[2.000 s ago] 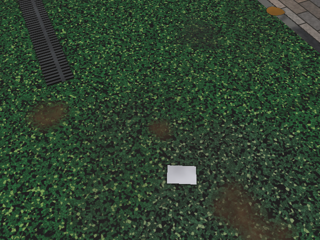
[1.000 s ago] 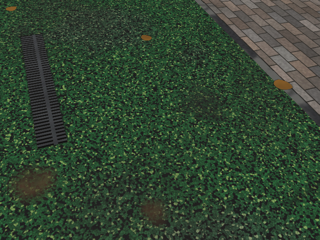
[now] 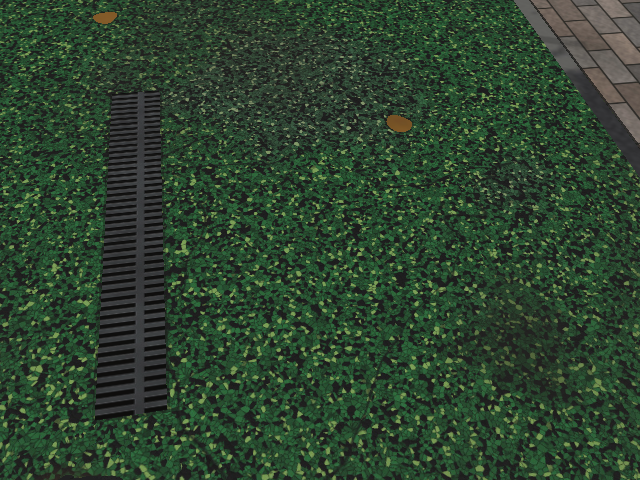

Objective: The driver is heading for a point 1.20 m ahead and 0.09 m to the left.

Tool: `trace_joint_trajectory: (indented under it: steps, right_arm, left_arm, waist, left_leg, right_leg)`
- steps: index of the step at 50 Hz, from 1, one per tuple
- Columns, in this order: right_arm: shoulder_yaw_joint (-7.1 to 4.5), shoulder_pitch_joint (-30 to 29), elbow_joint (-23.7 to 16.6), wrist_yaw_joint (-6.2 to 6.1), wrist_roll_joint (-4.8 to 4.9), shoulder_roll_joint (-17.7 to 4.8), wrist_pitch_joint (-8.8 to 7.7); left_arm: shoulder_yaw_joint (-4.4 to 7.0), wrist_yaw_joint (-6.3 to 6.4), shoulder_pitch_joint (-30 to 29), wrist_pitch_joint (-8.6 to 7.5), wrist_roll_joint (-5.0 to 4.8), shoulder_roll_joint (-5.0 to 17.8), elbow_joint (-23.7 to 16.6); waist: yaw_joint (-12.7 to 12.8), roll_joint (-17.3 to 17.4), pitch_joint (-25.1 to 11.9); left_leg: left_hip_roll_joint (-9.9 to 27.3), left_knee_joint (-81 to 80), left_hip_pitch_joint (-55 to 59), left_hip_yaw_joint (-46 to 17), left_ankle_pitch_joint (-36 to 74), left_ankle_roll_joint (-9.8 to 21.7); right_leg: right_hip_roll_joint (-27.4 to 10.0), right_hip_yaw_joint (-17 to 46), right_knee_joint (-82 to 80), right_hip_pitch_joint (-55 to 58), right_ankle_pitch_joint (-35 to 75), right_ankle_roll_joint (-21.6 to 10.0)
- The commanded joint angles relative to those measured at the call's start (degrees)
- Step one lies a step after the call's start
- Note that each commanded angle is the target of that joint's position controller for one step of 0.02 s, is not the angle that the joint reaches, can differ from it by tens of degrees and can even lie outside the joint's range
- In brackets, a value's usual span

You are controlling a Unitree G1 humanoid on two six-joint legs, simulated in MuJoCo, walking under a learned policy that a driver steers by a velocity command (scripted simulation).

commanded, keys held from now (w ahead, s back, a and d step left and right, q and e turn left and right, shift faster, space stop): w+q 0.28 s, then w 0.44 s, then w+e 0.28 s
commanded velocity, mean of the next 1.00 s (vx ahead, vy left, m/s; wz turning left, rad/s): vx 0.50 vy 0.00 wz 0.21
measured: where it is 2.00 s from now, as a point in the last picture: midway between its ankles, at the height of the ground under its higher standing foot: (269, 234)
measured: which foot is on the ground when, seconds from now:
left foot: down 0.00-0.20, up 0.22-0.66, down 0.68-1.00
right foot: up 0.00-0.18, down 0.20-0.70, up 0.72-1.00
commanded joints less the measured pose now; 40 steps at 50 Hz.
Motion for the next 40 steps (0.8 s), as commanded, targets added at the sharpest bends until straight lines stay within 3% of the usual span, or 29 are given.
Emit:
trace_joint_trajectory:
  steps: [1,6,8,9,10,11,12,13,14,15,16,18,20,23,26,30,32,34,35,36,37,38,39,40]
  right_arm:
    - [-2.73,-0.1,-3.3,-0.90,0.47,-10.6,-0.50]
    - [-2.77,2.3,-2.5,-1.45,0.66,-10.0,0.72]
    - [-2.72,1.3,-3.0,-1.53,0.50,-9.5,1.34]
    - [-1.97,0.8,-3.7,-1.34,0.25,-7.5,1.34]
    - [-0.72,1.1,-4.9,-1.11,-0.69,-4.2,1.17]
    - [0.27,9.4,-6.4,-0.93,1.14,-1.2,0.49]
    - [-0.78,8.8,-5.0,-1.26,1.98,-7.7,0.42]
    - [-1.74,2.3,-5.7,-1.29,1.60,-10.9,0.71]
    - [-1.90,-0.7,-6.2,-1.43,1.01,-10.4,1.00]
    - [-1.91,-2.8,-7.0,-1.28,0.29,-9.3,0.96]
    - [-1.81,-2.8,-7.3,-0.89,0.42,-7.8,1.04]
    - [-1.20,-2.3,-7.5,-0.53,0.79,-4.9,1.27]
    - [-0.70,-4.7,-8.7,-0.41,0.33,-3.8,1.30]
    - [0.08,-9.2,-10.2,0.33,-0.17,-3.1,0.64]
    - [0.76,-15.5,-11.7,1.27,0.11,-2.4,-0.13]
    - [0.56,-21.1,-14.1,2.09,0.63,-3.9,-0.34]
    - [-0.13,-19.4,-14.1,2.30,0.38,-5.5,-0.43]
    - [-2.50,-5.7,-9.8,1.70,-0.12,-9.6,-0.21]
    - [-3.86,4.7,-7.9,0.78,-0.67,-14.0,0.30]
    - [-4.07,5.3,-7.5,0.83,-0.77,-17.6,0.51]
    - [-2.77,5.1,-7.9,0.91,-0.48,-11.9,0.37]
    - [-2.00,1.4,-7.9,0.90,-0.48,-10.0,0.01]
    - [-1.55,-2.1,-7.9,1.01,-0.59,-8.6,-0.31]
    - [-1.21,-4.9,-7.9,1.22,-0.93,-7.0,-0.65]
  left_arm:
    - [0.40,-0.35,-5.2,-0.85,-0.48,2.6,-4.7]
    - [1.12,-1.33,-7.7,-1.91,-1.20,5.3,-6.5]
    - [1.87,-1.25,-2.6,-2.52,-1.26,6.7,-5.3]
    - [2.76,-0.87,3.6,-2.81,-0.70,8.5,-4.0]
    - [3.63,-0.37,12.9,-2.79,-0.10,11.8,-3.0]
    - [4.76,-0.49,17.3,-1.72,0.03,16.0,-1.0]
    - [3.66,-0.83,15.8,-1.37,-1.27,10.2,-1.8]
    - [2.67,-0.66,13.3,-1.08,-1.25,6.4,-2.7]
    - [2.20,-0.65,10.3,-0.77,-0.67,5.5,-3.0]
    - [1.80,-0.75,9.0,-0.59,-0.38,4.3,-2.4]
    - [1.48,-0.77,8.7,-0.68,0.11,3.7,-1.9]
    - [1.60,-1.06,9.5,-1.15,-0.25,3.7,-0.6]
    - [2.09,-1.18,10.2,-1.50,-0.78,5.3,0.6]
    - [2.44,-1.11,10.6,-1.14,-1.38,7.0,1.6]
    - [2.47,-0.94,13.5,-0.49,-1.99,8.2,3.0]
    - [2.57,-0.86,17.9,0.80,-2.57,9.5,5.7]
    - [2.75,-0.58,17.8,1.53,-2.75,10.6,6.2]
    - [2.21,-0.15,17.1,1.97,-2.62,9.8,6.2]
    - [0.93,0.00,16.8,1.62,-0.93,7.1,4.4]
    - [-1.15,-0.50,23.2,0.43,-0.71,0.3,3.3]
    - [0.37,-0.89,19.7,-0.43,-2.32,6.6,4.2]
    - [1.04,-1.13,15.0,-0.82,-3.75,8.4,2.5]
    - [0.98,-0.86,12.9,-0.77,-3.55,7.6,2.4]
    - [1.21,-0.69,12.3,-0.37,-2.71,7.0,2.5]
  waist:
    - [0.0,6.0,-0.5]
    - [0.2,7.3,-1.0]
    - [3.2,9.1,-2.7]
    - [6.1,8.3,-7.2]
    - [9.7,2.0,-15.6]
    - [5.8,-17.2,-21.4]
    - [7.0,-11.3,-17.4]
    - [8.6,-5.4,-10.1]
    - [7.6,-1.7,-6.1]
    - [6.8,-1.6,-3.1]
    - [5.6,-2.8,-2.2]
    - [4.8,-3.7,-1.9]
    - [4.6,-2.7,-1.1]
    - [5.4,-1.7,-0.8]
    - [7.6,-1.5,0.4]
    - [8.3,-2.3,1.7]
    - [5.9,-3.3,0.1]
    - [-1.6,-2.4,-8.4]
    - [-5.4,4.3,-16.6]
    - [-0.7,18.6,-23.5]
    - [-3.2,12.1,-21.6]
    - [-2.5,10.3,-12.8]
    - [-0.7,6.8,-8.6]
    - [1.1,6.4,-5.6]
  left_leg:
    - [11.8,-6.3,-8.1,-9.7,2.8,6.8]
    - [14.7,1.7,1.0,-16.9,2.5,5.8]
    - [14.1,6.5,1.7,-18.4,6.5,4.7]
    - [11.2,13.8,-0.6,-16.4,8.9,3.0]
    - [7.3,29.9,-8.3,-11.1,0.3,0.8]
    - [-0.1,47.2,-29.2,-3.8,-25.1,-3.1]
    - [5.4,54.7,-36.3,-5.1,-23.8,-3.8]
    - [7.3,56.1,-37.7,-4.2,-18.3,-4.1]
    - [9.3,55.0,-35.6,-2.5,-14.0,-4.6]
    - [10.5,52.2,-34.3,-2.4,-11.2,-4.7]
    - [11.6,50.3,-31.7,-2.2,-9.6,-4.5]
    - [11.9,46.9,-29.7,-0.8,-8.9,-4.5]
    - [12.2,41.3,-31.0,-0.3,-6.6,-5.0]
    - [12.8,30.5,-30.2,2.0,2.2,-5.1]
    - [11.6,21.1,-26.3,5.1,9.1,-4.9]
    - [10.2,15.3,-25.8,5.9,6.5,-3.2]
    - [8.5,12.9,-20.6,7.1,3.3,-1.5]
    - [6.1,10.3,0.7,8.9,5.7,1.5]
    - [17.1,12.7,18.5,-3.5,8.3,5.2]
    - [29.6,5.5,32.1,-30.8,-3.1,14.0]
    - [29.2,2.1,29.8,-32.8,-9.3,12.8]
    - [27.3,0.9,22.6,-23.5,-6.0,10.5]
    - [24.7,-0.6,15.1,-16.6,-0.7,8.9]
    - [22.8,-2.6,9.0,-12.0,3.0,8.0]
  right_leg:
    - [3.9,-2.8,-8.3,9.1,9.3,0.9]
    - [4.8,-0.5,-14.6,10.2,2.5,-0.6]
    - [5.2,-1.9,-17.0,17.3,-1.3,-2.7]
    - [3.1,-1.1,-17.5,27.7,-1.5,-4.9]
    - [-6.8,8.2,-15.9,43.1,-4.8,-8.5]
    - [-19.2,34.6,-20.6,60.1,-15.4,-18.2]
    - [-19.5,38.2,-23.2,57.5,-26.8,-17.3]
    - [-16.5,28.3,-24.1,50.5,-25.0,-14.3]
    - [-13.8,20.7,-25.2,43.5,-17.5,-12.7]
    - [-11.5,16.2,-26.6,38.4,-11.7,-12.4]
    - [-9.6,12.1,-28.0,34.9,-8.1,-12.0]
    - [-8.3,7.7,-30.4,32.3,-3.7,-13.1]
    - [-8.8,5.0,-32.2,31.9,1.1,-14.6]
    - [-7.7,-0.1,-33.2,32.5,6.5,-14.4]
    - [-6.4,-3.7,-33.3,32.1,6.8,-13.2]
    - [-9.6,-3.3,-31.2,38.2,9.2,-12.2]
    - [-10.2,-4.2,-26.9,40.4,18.9,-11.0]
    - [-6.3,-8.4,-10.5,35.4,29.9,-8.2]
    - [-3.4,-10.3,7.5,22.4,12.8,-5.9]
    - [6.8,-7.7,25.6,2.4,-29.3,-3.1]
    - [4.3,-0.4,32.0,-3.6,-32.0,-3.7]
    - [1.9,-1.1,32.2,-6.9,-27.1,-4.4]
    - [-0.5,-2.1,29.6,-5.0,-22.0,-4.2]
    - [-1.9,-2.1,26.6,-2.9,-18.6,-3.8]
